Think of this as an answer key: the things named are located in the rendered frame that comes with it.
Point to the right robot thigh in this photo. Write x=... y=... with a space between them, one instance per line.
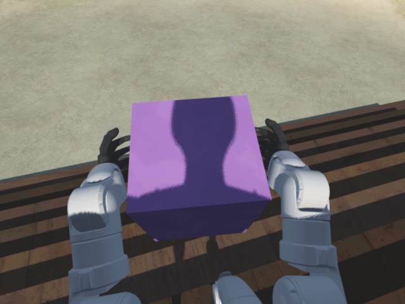
x=233 y=290

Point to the robot left hand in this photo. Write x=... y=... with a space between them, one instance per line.
x=108 y=153

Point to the right robot upper arm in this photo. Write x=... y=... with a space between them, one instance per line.
x=306 y=289

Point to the right robot shin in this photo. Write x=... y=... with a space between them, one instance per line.
x=224 y=274

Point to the robot left forearm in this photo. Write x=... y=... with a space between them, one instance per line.
x=94 y=221

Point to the carton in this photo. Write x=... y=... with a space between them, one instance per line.
x=195 y=168

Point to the robot right forearm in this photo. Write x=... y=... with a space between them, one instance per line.
x=306 y=239

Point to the robot right hand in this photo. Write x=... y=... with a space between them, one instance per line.
x=278 y=141

